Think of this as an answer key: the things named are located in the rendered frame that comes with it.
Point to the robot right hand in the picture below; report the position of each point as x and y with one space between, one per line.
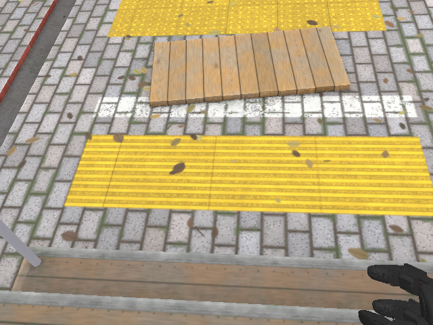
410 279

